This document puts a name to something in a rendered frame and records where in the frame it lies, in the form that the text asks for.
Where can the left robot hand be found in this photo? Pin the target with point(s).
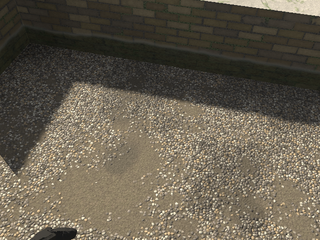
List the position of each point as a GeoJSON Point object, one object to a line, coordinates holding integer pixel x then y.
{"type": "Point", "coordinates": [49, 233]}

